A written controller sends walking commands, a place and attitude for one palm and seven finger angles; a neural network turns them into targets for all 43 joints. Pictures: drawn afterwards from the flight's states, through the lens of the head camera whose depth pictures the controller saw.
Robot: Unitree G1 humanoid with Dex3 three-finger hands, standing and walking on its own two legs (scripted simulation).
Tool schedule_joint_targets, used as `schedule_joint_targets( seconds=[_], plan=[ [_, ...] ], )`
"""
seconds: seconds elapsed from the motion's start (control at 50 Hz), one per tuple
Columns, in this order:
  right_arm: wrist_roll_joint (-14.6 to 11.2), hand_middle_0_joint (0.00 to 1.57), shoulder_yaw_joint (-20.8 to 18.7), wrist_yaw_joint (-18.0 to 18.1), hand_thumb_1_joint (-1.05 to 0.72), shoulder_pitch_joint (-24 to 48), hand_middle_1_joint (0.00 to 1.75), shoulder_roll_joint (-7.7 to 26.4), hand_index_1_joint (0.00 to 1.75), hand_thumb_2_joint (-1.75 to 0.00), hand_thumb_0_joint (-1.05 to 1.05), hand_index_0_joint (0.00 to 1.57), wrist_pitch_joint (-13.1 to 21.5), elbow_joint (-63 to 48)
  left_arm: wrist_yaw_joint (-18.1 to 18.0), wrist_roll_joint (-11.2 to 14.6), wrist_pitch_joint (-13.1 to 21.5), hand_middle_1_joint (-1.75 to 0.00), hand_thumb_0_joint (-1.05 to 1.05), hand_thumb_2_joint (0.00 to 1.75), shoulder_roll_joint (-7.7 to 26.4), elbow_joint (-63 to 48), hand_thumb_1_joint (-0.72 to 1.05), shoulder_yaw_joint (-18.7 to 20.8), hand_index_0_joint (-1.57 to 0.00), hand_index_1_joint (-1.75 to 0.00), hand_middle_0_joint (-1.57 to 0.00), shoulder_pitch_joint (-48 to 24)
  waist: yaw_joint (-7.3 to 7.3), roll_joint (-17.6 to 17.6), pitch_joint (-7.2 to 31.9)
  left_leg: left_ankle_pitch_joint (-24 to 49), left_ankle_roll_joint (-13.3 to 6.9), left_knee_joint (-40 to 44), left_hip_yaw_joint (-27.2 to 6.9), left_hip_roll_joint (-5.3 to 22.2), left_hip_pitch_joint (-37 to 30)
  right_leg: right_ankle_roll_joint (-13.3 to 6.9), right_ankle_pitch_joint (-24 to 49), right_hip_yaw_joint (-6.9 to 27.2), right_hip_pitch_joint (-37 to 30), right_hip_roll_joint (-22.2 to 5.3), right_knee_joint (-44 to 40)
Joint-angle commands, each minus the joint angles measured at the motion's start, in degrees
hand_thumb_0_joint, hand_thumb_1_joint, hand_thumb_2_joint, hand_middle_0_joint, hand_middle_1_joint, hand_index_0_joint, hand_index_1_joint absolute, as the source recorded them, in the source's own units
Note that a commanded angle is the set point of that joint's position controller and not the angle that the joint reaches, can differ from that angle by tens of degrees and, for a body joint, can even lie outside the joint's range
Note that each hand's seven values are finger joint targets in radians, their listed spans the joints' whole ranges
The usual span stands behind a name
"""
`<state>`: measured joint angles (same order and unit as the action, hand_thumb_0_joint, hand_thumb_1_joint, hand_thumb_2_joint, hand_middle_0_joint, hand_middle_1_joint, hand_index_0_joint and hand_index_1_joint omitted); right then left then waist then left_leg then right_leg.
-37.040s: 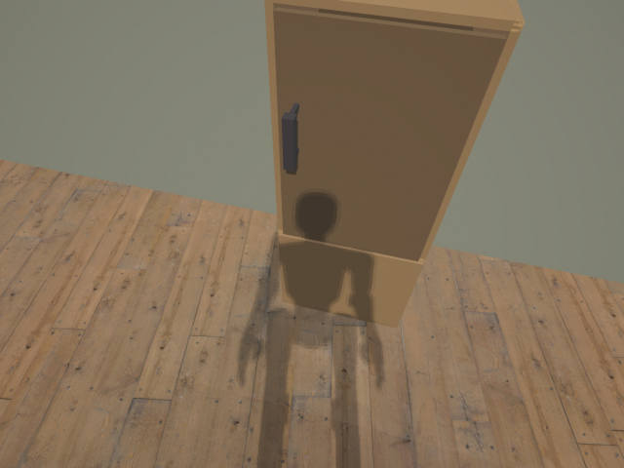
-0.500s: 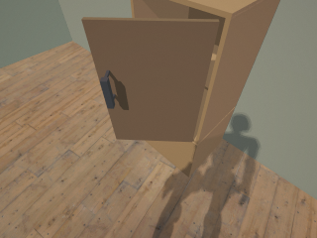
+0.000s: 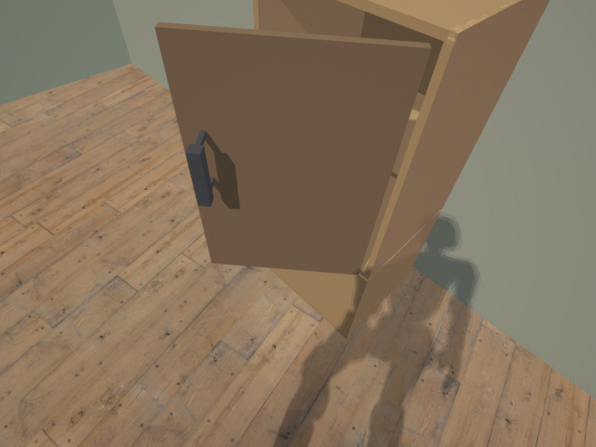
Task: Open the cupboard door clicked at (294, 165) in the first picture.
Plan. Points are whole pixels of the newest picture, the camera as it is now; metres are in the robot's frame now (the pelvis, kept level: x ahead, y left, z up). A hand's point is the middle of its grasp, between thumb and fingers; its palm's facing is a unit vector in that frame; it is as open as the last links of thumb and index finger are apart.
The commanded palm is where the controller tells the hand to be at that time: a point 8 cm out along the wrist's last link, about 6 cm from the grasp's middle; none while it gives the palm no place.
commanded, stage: come to a stop and stand still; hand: left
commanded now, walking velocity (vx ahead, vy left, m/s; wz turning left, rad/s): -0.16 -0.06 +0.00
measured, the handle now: (203, 168) +0.56 +0.22 +0.03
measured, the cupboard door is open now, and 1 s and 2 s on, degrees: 41 41 41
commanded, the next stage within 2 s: look again from close up in 0.78 s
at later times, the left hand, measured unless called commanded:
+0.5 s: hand out of the picture +0.03 +0.18 -0.16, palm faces -0.01 -0.97 -0.24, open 7.4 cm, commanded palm none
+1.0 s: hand out of the picture -0.06 +0.19 -0.17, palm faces -0.01 -0.98 -0.22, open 7.4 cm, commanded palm none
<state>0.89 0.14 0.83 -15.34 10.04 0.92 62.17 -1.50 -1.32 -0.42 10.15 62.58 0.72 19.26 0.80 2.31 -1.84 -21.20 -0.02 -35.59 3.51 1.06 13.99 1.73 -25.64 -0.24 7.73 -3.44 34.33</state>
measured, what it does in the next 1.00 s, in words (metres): stands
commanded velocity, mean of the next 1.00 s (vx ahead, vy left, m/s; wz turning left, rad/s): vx -0.02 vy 0.00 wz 0.00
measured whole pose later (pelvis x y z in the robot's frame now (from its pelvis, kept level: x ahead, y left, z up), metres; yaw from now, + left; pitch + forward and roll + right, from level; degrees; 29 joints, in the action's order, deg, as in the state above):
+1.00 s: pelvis -0.05 +0.00 +0.01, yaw +0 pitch +0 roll +0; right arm 0.7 0.3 0.3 -17.0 10.2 0.3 62.0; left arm -1.3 -1.0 -0.2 11.8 61.3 -0.2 17.9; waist -0.1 0.8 -2.5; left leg -13.4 -0.2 -30.1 2.8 1.5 16.8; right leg 1.7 -18.9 -1.5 10.4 -2.5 29.4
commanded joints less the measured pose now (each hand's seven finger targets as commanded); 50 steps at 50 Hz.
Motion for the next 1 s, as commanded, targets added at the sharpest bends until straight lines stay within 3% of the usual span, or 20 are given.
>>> schedule_joint_targets(
  seconds=[0.0, 0.04, 0.1, 0.24, 0.26, 0.28, 0.3, 0.32, 0.34, 0.36, 0.38, 0.4, 0.44, 0.48, 0.52, 0.56, 0.62, 0.72, 0.84, 0.98],
  plan=[
    [-0.7, 0.20, -2.4, 2.1, -0.90, -2.8, 0.30, 10.9, 0.30, -0.90, 0.00, 0.20, 1.3, -2.1, -1.4, 0.8, 1.1, -0.30, 0.00, 0.90, 7.4, -3.2, 0.90, 1.5, -0.20, -0.30, -0.20, 1.3, -0.14, -11.1, 1.6, 61.8, -6.4, 6.8, -8.3, 10.5, -11.6, -1.9, 12.2, -2.1, 7.3, 0.2, -0.9],
    [-0.7, 0.20, -2.7, 2.3, -0.90, -0.3, 0.30, 10.0, 0.30, -0.90, 0.00, 0.20, 1.0, -3.2, -1.4, 0.7, 1.2, -0.30, 0.00, 0.90, 8.0, -3.3, 0.90, 1.8, -0.20, -0.30, -0.20, 1.6, 0.22, -5.9, 0.6, 56.2, -5.0, 6.1, -5.8, 8.7, -9.5, -2.2, 23.8, -1.1, 5.3, -1.0, -4.3],
    [-0.5, 0.20, -2.9, 2.1, -0.90, -1.0, 0.30, 7.2, 0.30, -0.90, 0.00, 0.20, 0.3, -4.0, -1.6, 0.5, 1.0, -0.30, 0.00, 0.90, 7.5, -3.9, 0.90, 2.0, -0.20, -0.30, -0.20, 2.6, -0.40, -2.9, 5.6, 48.5, -2.7, 4.1, -2.5, 6.4, -8.9, -2.3, 39.7, -0.4, 2.2, -3.0, -2.1],
    [-0.2, 0.20, -3.0, 1.4, -0.90, 1.7, 0.30, 5.9, 0.30, -0.90, 0.00, 0.20, -0.3, -5.8, -1.4, 0.0, 0.8, -0.30, 0.00, 0.90, 8.8, -6.6, 0.90, 2.2, -0.20, -0.30, -0.20, 1.0, 0.07, 1.4, 6.4, 30.6, -1.4, 3.9, -1.2, 4.5, -3.0, -3.4, 41.8, 1.7, 0.1, -4.9, -3.4],
    [-1.1, 0.20, -3.8, 0.6, -0.90, 5.5, 0.30, 8.7, 0.30, -0.90, 0.00, 0.20, -0.1, -10.1, -3.0, 0.1, 1.8, -0.30, 0.00, 0.90, 8.6, -6.6, 0.90, 1.9, -0.20, -0.30, -0.20, 3.4, 0.51, 5.7, 3.8, 25.7, 0.3, -6.0, 0.6, 4.7, -1.5, -1.0, 57.2, 6.9, 4.8, -6.3, -9.1],
    [-0.5, 0.20, -3.1, -0.4, -0.90, 2.4, 0.30, 5.0, 0.30, -0.90, 0.00, 0.20, -0.4, -11.5, -2.7, -0.2, 2.4, -0.30, 0.00, 0.90, 10.3, -9.6, 0.90, 1.9, -0.20, -0.30, -0.20, -0.2, -1.61, 9.8, 3.8, 4.6, -0.9, -4.9, -0.4, 1.8, 7.1, -4.4, 57.3, 6.1, -2.0, -8.3, -6.0],
    [-0.4, 0.20, -2.7, -0.5, -0.90, 2.1, 0.30, 4.6, 0.30, -0.90, 0.00, 0.20, -0.5, -11.9, -2.5, -0.2, 2.9, -0.30, 0.00, 0.90, 10.1, -10.4, 0.90, 1.7, -0.20, -0.30, -0.20, -1.3, -1.63, 10.6, 5.7, -0.6, -1.3, -2.9, 0.4, 0.9, 7.4, -6.3, 58.2, 5.9, -3.5, -8.4, -4.2],
    [-0.4, 0.20, -2.7, -0.6, -0.90, 1.0, 0.30, 4.5, 0.30, -0.90, 0.00, 0.20, -0.4, -11.8, -2.4, -0.1, 3.1, -0.30, 0.00, 0.90, 10.0, -11.4, 0.90, 1.5, -0.20, -0.30, -0.20, -1.9, -2.53, 6.5, 6.8, 2.7, -1.3, 0.7, 0.9, 0.3, 4.3, -6.7, 58.3, 5.0, -3.1, -7.9, -2.0],
    [0.0, 0.20, -2.8, -0.6, -0.90, -1.3, 0.30, 5.2, 0.30, -0.90, 0.00, 0.20, 0.0, -10.8, -2.3, 0.2, 3.1, -0.30, 0.00, 0.90, 10.1, -12.2, 0.90, 1.5, -0.20, -0.30, -0.20, -2.9, -3.34, -2.3, 7.6, 14.1, -1.8, 4.7, 0.6, 0.6, -0.8, -5.8, 56.0, 2.9, -1.9, -6.1, 2.2],
    [0.3, 0.20, -2.9, -0.5, -0.90, -1.9, 0.30, 7.2, 0.30, -0.90, 0.00, 0.20, 0.0, -10.6, -2.2, 0.7, 2.6, -0.30, 0.00, 0.90, 9.7, -12.9, 0.90, 1.4, -0.20, -0.30, -0.20, -3.0, -2.98, -7.8, 7.3, 28.9, -3.3, 3.5, -3.2, 4.3, -4.5, -4.2, 42.1, 0.3, 2.8, -2.9, 3.8],
    [0.2, 0.20, -3.0, -0.2, -0.90, -1.1, 0.30, 8.4, 0.30, -0.90, 0.00, 0.20, -0.1, -10.6, -2.0, 0.9, 1.9, -0.30, 0.00, 0.90, 8.7, -12.7, 0.90, 1.1, -0.20, -0.30, -0.20, -2.7, -2.08, -13.6, 5.6, 35.7, -5.2, 5.1, -7.2, 7.5, -4.1, -2.9, 24.4, -1.8, 4.9, 0.1, 3.6],
    [0.0, 0.20, -2.8, 0.0, -0.90, 0.8, 0.30, 8.9, 0.30, -0.90, 0.00, 0.20, -0.5, -11.2, -1.8, 0.8, 1.2, -0.30, 0.00, 0.90, 7.7, -12.4, 0.90, 0.8, -0.20, -0.30, -0.20, -2.0, -0.77, -13.1, 2.5, 32.5, -6.2, 7.2, -8.9, 9.0, -0.3, -2.6, 9.9, -2.5, 5.2, 2.1, 1.0],
    [0.0, 0.20, -2.3, -0.1, -0.90, 4.0, 0.30, 7.8, 0.30, -0.90, 0.00, 0.20, -0.6, -12.3, -1.3, 0.4, 1.1, -0.30, 0.00, 0.90, 8.1, -11.7, 0.90, 0.5, -0.20, -0.30, -0.20, -1.9, 0.27, -4.6, -3.7, 17.2, -4.3, 7.2, -6.9, 5.9, 5.6, -3.4, 8.9, 0.1, 5.9, 0.5, -6.5],
    [0.0, 0.20, -2.0, -0.5, -0.90, 2.8, 0.30, 7.2, 0.30, -0.90, 0.00, 0.20, -0.8, -12.1, -1.0, 0.3, 1.2, -0.30, 0.00, 0.90, 9.5, -11.7, 0.90, 0.4, -0.20, -0.30, -0.20, -4.1, -1.57, 1.3, -3.5, 7.8, -2.1, 6.2, -3.6, 3.0, 3.1, -4.1, 6.4, 3.6, 9.8, -2.1, -10.1],
    [0.2, 0.20, -2.0, -0.6, -0.90, 0.9, 0.30, 7.3, 0.30, -0.90, 0.00, 0.20, -0.9, -11.0, -0.7, 0.4, 0.8, -0.30, 0.00, 0.90, 9.7, -12.1, 0.90, 0.4, -0.20, -0.30, -0.20, -5.8, -2.35, -0.7, -4.5, 1.1, -1.7, 8.5, -3.9, 2.7, 2.2, -4.2, -3.2, 3.8, 13.5, -1.9, -11.6],
    [0.4, 0.20, -1.8, -0.6, -0.90, 0.2, 0.30, 7.8, 0.30, -0.90, 0.00, 0.20, -0.7, -10.3, -0.5, 0.3, 0.5, -0.30, 0.00, 0.90, 9.5, -12.0, 0.90, 0.5, -0.20, -0.30, -0.20, -5.0, -1.84, -4.7, -4.4, -2.2, -2.5, 12.0, -6.1, 3.6, 4.6, -3.6, -4.1, 2.4, 11.7, -0.3, -10.1],
    [0.4, 0.20, -1.9, -0.5, -0.90, -0.1, 0.30, 8.1, 0.30, -0.90, 0.00, 0.20, -0.6, -9.9, -0.4, 0.3, 0.4, -0.30, 0.00, 0.90, 9.1, -10.9, 0.90, 0.5, -0.20, -0.30, -0.20, -2.8, -1.04, -3.5, -4.1, -6.9, -2.7, 14.1, -7.3, 3.9, 6.7, -3.6, -5.1, 2.1, 10.5, -0.2, -10.2],
    [0.3, 0.20, -1.7, -0.4, -0.90, -1.9, 0.30, 7.6, 0.30, -0.90, 0.00, 0.20, -0.1, -7.9, -0.2, 0.3, 0.8, -0.30, 0.00, 0.90, 8.6, -8.8, 0.90, 0.4, -0.20, -0.30, -0.20, -1.5, -0.90, -2.6, -2.4, -3.3, -2.6, 14.1, -7.1, 4.0, 4.9, -3.7, -2.4, 2.4, 9.8, -0.9, -10.8],
    [-0.2, 0.20, -1.4, 0.0, -0.90, -2.6, 0.30, 7.3, 0.30, -0.90, 0.00, 0.20, 0.7, -5.3, -0.2, 0.4, 1.5, -0.30, 0.00, 0.90, 8.4, -5.9, 0.90, 0.3, -0.20, -0.30, -0.20, -0.2, -0.65, -1.8, -0.4, 8.2, -2.6, 12.3, -6.0, 4.5, 1.3, -3.4, 6.8, 2.2, 7.2, -1.7, -10.9],
    [-0.4, 0.20, -1.4, 0.4, -0.90, -1.7, 0.30, 7.6, 0.30, -0.90, 0.00, 0.20, 1.1, -2.9, -0.3, 0.5, 1.6, -0.30, 0.00, 0.90, 8.6, -3.3, 0.90, 0.3, -0.20, -0.30, -0.20, 0.2, -0.48, -3.3, 0.1, 14.7, -2.5, 11.6, -5.3, 5.0, -1.0, -3.1, 12.6, 1.8, 5.9, -2.2, -10.5]
  ],
)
